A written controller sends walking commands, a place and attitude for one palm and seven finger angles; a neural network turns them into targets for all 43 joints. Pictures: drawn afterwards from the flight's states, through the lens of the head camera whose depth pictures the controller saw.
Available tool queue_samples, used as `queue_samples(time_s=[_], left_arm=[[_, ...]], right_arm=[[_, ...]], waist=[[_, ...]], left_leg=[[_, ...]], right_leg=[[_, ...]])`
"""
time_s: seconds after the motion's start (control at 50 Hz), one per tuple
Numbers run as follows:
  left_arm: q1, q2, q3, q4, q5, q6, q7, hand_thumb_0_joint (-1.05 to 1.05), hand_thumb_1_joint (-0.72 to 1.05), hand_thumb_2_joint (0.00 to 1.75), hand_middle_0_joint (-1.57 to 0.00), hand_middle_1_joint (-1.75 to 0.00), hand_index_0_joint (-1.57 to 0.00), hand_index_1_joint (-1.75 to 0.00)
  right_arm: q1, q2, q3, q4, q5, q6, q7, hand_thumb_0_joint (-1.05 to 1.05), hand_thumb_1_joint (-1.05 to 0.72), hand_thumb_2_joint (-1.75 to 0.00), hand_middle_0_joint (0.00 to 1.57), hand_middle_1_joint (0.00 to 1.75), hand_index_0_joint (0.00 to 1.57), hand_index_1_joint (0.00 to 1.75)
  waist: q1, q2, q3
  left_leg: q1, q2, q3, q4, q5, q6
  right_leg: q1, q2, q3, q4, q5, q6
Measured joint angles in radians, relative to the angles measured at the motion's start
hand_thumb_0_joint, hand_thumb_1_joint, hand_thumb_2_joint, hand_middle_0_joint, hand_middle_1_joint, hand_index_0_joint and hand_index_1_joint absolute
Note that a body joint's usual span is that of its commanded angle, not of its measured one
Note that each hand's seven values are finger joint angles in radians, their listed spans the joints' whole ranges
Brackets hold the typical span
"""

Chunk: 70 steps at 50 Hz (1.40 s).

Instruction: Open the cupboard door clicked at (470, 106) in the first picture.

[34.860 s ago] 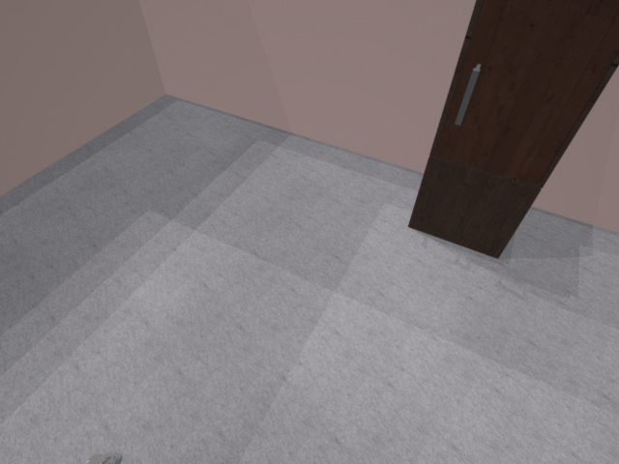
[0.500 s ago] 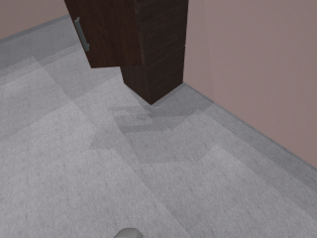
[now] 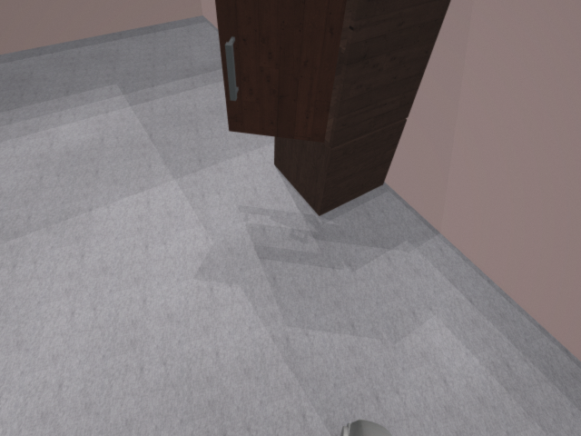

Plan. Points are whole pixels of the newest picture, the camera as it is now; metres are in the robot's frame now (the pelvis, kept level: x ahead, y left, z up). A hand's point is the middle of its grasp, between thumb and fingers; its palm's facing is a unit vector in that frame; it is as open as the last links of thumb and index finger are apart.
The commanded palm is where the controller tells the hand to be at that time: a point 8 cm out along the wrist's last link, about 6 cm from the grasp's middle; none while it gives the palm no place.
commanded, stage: take the last steps up to it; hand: left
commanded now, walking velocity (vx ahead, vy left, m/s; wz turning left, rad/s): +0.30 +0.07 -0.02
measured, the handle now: (233, 69) +1.08 +0.28 -0.09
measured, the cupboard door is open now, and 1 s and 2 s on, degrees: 50 50 50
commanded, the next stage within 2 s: come to a stop and stand still in 1.10 s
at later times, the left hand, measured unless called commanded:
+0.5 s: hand (209, 357) +0.26 +0.16 -0.16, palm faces +0.06 -0.97 -0.24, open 7.1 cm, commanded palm none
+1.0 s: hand (189, 295) +0.37 +0.24 -0.18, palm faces +0.06 -0.99 -0.16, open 7.3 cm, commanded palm none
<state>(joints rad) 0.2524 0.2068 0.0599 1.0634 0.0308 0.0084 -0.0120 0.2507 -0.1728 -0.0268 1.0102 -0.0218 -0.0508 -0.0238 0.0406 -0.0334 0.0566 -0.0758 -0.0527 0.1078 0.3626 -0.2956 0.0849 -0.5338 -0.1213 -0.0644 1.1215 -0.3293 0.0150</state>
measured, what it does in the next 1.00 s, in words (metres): walks ahead: right foot, then left foot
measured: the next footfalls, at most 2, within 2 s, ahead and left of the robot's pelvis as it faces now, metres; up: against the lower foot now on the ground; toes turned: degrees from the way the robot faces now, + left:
right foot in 0.30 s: +0.23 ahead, -0.10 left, +0.00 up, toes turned -7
left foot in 0.82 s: +0.45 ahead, +0.15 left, +0.00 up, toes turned +6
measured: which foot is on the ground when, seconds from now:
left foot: down 0.00-0.32, up 0.34-0.80, down 0.82-1.00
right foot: up 0.00-0.28, down 0.30-0.82, up 0.84-1.00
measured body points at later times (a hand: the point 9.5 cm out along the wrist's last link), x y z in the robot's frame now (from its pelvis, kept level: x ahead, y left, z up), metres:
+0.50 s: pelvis +0.19 -0.03 +0.00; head +0.23 -0.04 +0.45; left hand +0.25 +0.21 -0.14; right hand +0.16 -0.24 -0.17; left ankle +0.17 +0.13 -0.66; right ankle +0.19 -0.09 -0.74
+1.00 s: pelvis +0.38 +0.06 +0.00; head +0.42 +0.07 +0.44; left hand +0.37 +0.29 -0.17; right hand +0.47 -0.17 -0.15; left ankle +0.41 +0.15 -0.74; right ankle +0.35 -0.06 -0.66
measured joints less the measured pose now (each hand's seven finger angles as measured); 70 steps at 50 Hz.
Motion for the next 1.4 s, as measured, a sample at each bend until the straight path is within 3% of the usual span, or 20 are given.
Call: queue_samples(time_s=[0.12, 0.26, 0.3, 0.32, 0.38, 0.42, 0.5, 0.58, 0.7, 0.8, 0.82, 0.86, 0.9, 0.96, 1.06, 1.18, 1.26, 1.32, 1.4], left_arm=[[-0.110, -0.017, -0.008, -0.044, -0.003, -0.003, -0.003, 0.00, 0.91, 0.90, -0.19, -0.30, -0.20, -0.30], [-0.202, -0.040, -0.020, -0.090, -0.008, -0.007, -0.008, 0.00, 0.91, 0.90, -0.19, -0.30, -0.20, -0.30], [-0.205, -0.045, -0.022, -0.107, -0.008, -0.027, -0.008, 0.00, 0.91, 0.90, -0.19, -0.30, -0.20, -0.30], [-0.204, -0.051, -0.020, -0.111, -0.006, -0.042, -0.004, 0.00, 0.91, 0.90, -0.19, -0.30, -0.20, -0.30], [-0.170, -0.063, -0.021, -0.110, -0.015, -0.064, 0.006, 0.00, 0.91, 0.90, -0.19, -0.30, -0.20, -0.30], [-0.128, -0.071, -0.020, -0.091, -0.016, -0.066, 0.016, 0.00, 0.91, 0.90, -0.20, -0.30, -0.20, -0.30], [-0.045, -0.049, 0.012, -0.046, -0.020, -0.081, 0.036, -0.02, 0.96, 0.90, -0.20, -0.30, -0.20, -0.30], [0.030, -0.040, 0.003, 0.009, -0.013, -0.085, 0.024, -0.02, 0.96, 0.90, -0.20, -0.30, -0.20, -0.30], [0.126, -0.061, -0.016, 0.071, -0.006, -0.080, 0.016, -0.01, 0.93, 0.90, -0.19, -0.30, -0.20, -0.30], [0.190, -0.073, -0.016, 0.108, -0.004, -0.061, 0.015, 0.00, 0.92, 0.90, -0.20, -0.30, -0.20, -0.30], [0.199, -0.079, -0.016, 0.112, -0.007, -0.054, 0.013, 0.00, 0.92, 0.90, -0.20, -0.30, -0.20, -0.30], [0.173, -0.073, -0.018, 0.114, -0.011, -0.034, 0.013, 0.00, 0.91, 0.90, -0.20, -0.30, -0.20, -0.30], [0.136, -0.067, -0.015, 0.102, -0.010, -0.023, 0.014, 0.01, 0.91, 0.90, -0.20, -0.30, -0.20, -0.30], [0.071, -0.059, -0.007, 0.063, -0.004, -0.022, 0.010, 0.01, 0.91, 0.90, -0.20, -0.30, -0.20, -0.30], [-0.022, -0.045, 0.004, -0.009, 0.000, -0.022, 0.014, 0.01, 0.92, 0.90, -0.19, -0.30, -0.20, -0.30], [-0.116, -0.011, 0.003, -0.054, -0.003, -0.020, 0.010, 0.01, 0.93, 0.90, -0.19, -0.30, -0.20, -0.30], [-0.137, -0.012, -0.008, -0.064, -0.002, -0.037, 0.011, 0.00, 0.92, 0.90, -0.19, -0.30, -0.20, -0.30], [-0.145, -0.035, -0.029, -0.053, -0.010, -0.055, 0.023, 0.00, 0.92, 0.90, -0.19, -0.30, -0.20, -0.30], [-0.144, -0.058, -0.041, -0.044, -0.010, -0.033, 0.038, 0.00, 0.91, 0.90, -0.19, -0.30, -0.20, -0.30]], right_arm=[[0.122, 0.009, 0.008, 0.079, -0.002, 0.000, -0.003, 0.00, -0.93, -0.90, 0.20, 0.30, 0.20, 0.30], [0.229, 0.029, 0.016, 0.152, -0.007, 0.001, -0.008, 0.00, -0.91, -0.90, 0.20, 0.30, 0.20, 0.30], [0.254, 0.039, 0.015, 0.175, -0.002, 0.007, -0.007, 0.00, -0.91, -0.90, 0.20, 0.30, 0.20, 0.30], [0.249, 0.042, 0.012, 0.187, 0.005, 0.013, -0.004, 0.00, -0.91, -0.90, 0.20, 0.30, 0.20, 0.30], [0.211, 0.046, -0.001, 0.181, 0.011, 0.035, 0.005, 0.01, -0.91, -0.90, 0.20, 0.30, 0.20, 0.30], [0.165, 0.040, -0.008, 0.157, 0.005, 0.046, 0.010, 0.01, -0.91, -0.90, 0.20, 0.30, 0.20, 0.30], [0.071, 0.037, -0.018, 0.093, -0.005, 0.041, 0.020, 0.01, -0.91, -0.90, 0.20, 0.30, 0.20, 0.30], [-0.013, 0.007, -0.032, 0.059, -0.009, 0.043, 0.019, 0.01, -0.94, -0.90, 0.20, 0.30, 0.20, 0.30], [-0.112, -0.039, -0.037, 0.028, -0.003, 0.042, 0.042, 0.01, -0.94, -0.90, 0.19, 0.30, 0.20, 0.30], [-0.170, -0.035, -0.023, -0.007, -0.005, 0.015, 0.046, 0.01, -0.92, -0.90, 0.19, 0.30, 0.20, 0.30], [-0.175, -0.036, -0.021, -0.017, -0.010, 0.000, 0.042, 0.01, -0.92, -0.90, 0.19, 0.30, 0.20, 0.30], [-0.181, -0.018, -0.016, -0.030, -0.013, -0.015, 0.029, 0.00, -0.92, -0.90, 0.19, 0.30, 0.20, 0.30], [-0.164, -0.002, -0.008, -0.032, -0.011, -0.014, 0.020, 0.00, -0.91, -0.90, 0.19, 0.30, 0.20, 0.30], [-0.117, 0.024, 0.004, -0.015, -0.010, -0.013, 0.009, 0.00, -0.91, -0.90, 0.19, 0.30, 0.20, 0.30], [-0.036, 0.000, -0.016, 0.012, -0.004, -0.019, -0.007, -0.02, -0.96, -0.90, 0.20, 0.30, 0.20, 0.30], [0.061, 0.000, -0.005, 0.074, -0.013, -0.001, 0.000, -0.01, -0.94, -0.90, 0.20, 0.30, 0.20, 0.30], [0.112, 0.006, 0.000, 0.116, -0.006, 0.018, 0.001, 0.00, -0.92, -0.90, 0.20, 0.30, 0.20, 0.30], [0.099, 0.006, 0.003, 0.135, 0.009, 0.049, -0.001, 0.00, -0.92, -0.90, 0.20, 0.30, 0.20, 0.30], [0.049, 0.018, -0.002, 0.123, 0.022, 0.083, -0.007, 0.00, -0.91, -0.90, 0.20, 0.30, 0.20, 0.30]], waist=[[-0.031, 0.006, 0.006], [-0.084, 0.032, 0.033], [-0.083, 0.039, 0.038], [-0.078, 0.050, 0.048], [-0.078, 0.058, 0.060], [-0.075, 0.059, 0.051], [-0.063, 0.049, 0.017], [-0.039, 0.049, -0.004], [0.009, 0.040, -0.004], [0.034, 0.012, 0.006], [0.030, 0.019, 0.006], [0.027, -0.004, 0.030], [0.028, -0.009, 0.032], [0.020, -0.005, 0.028], [-0.008, 0.004, 0.006], [-0.045, 0.014, 0.001], [-0.059, 0.035, -0.001], [-0.078, 0.066, 0.017], [-0.074, 0.042, 0.032]], left_leg=[[0.110, -0.022, -0.006, -0.085, -0.018, 0.001], [0.191, -0.023, -0.003, -0.054, -0.126, -0.018], [0.172, -0.009, -0.002, 0.062, -0.187, -0.029], [0.124, 0.009, -0.002, 0.197, -0.180, -0.034], [-0.107, 0.024, -0.059, 0.705, -0.166, -0.050], [-0.236, 0.053, -0.074, 0.821, -0.100, -0.058], [-0.403, 0.127, -0.093, 0.729, 0.008, -0.091], [-0.467, 0.160, -0.090, 0.570, 0.074, -0.118], [-0.446, 0.140, -0.046, 0.372, 0.114, -0.119], [-0.316, 0.089, 0.001, 0.179, 0.105, -0.086], [-0.301, 0.090, 0.001, 0.166, 0.152, -0.066], [-0.306, 0.073, 0.020, 0.242, 0.104, -0.038], [-0.278, 0.066, 0.036, 0.240, 0.056, -0.026], [-0.210, 0.053, 0.050, 0.156, 0.064, -0.027], [-0.114, 0.033, 0.073, 0.032, 0.077, -0.018], [-0.044, 0.033, 0.076, 0.018, 0.024, -0.039], [-0.044, 0.060, 0.077, 0.132, -0.079, -0.069], [-0.119, 0.079, 0.007, 0.330, -0.203, -0.101], [-0.221, 0.068, -0.049, 0.472, -0.242, -0.124]], right_leg=[[-0.054, 0.015, -0.016, -0.139, 0.102, -0.006], [0.038, 0.067, -0.050, -0.385, 0.086, -0.060], [0.116, 0.093, -0.062, -0.466, 0.104, -0.084], [0.131, 0.104, -0.067, -0.456, 0.092, -0.095], [0.187, 0.110, -0.084, -0.459, 0.032, -0.105], [0.238, 0.117, -0.083, -0.531, 0.046, -0.092], [0.329, 0.126, -0.078, -0.677, 0.082, -0.093], [0.411, 0.120, -0.071, -0.758, 0.080, -0.079], [0.510, 0.092, -0.068, -0.791, 0.022, -0.035], [0.537, 0.051, -0.057, -0.685, -0.094, 0.011], [0.499, 0.045, -0.057, -0.580, -0.131, 0.005], [0.377, 0.031, -0.007, -0.273, -0.191, -0.025], [0.246, 0.037, 0.018, -0.037, -0.170, -0.040], [0.107, 0.027, 0.012, 0.057, -0.086, -0.039], [0.003, 0.009, 0.005, -0.079, 0.019, -0.024], [0.080, 0.020, -0.008, -0.363, 0.054, -0.024], [0.205, 0.053, -0.030, -0.534, 0.073, -0.033], [0.236, 0.076, -0.051, -0.532, 0.033, -0.049], [0.284, 0.067, -0.052, -0.594, 0.055, -0.050]])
